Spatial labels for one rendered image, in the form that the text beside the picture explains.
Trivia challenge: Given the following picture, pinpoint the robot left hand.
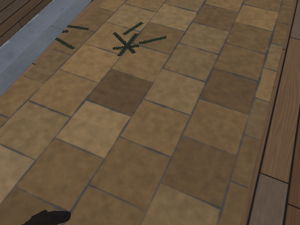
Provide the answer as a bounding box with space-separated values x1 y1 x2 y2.
22 210 71 225

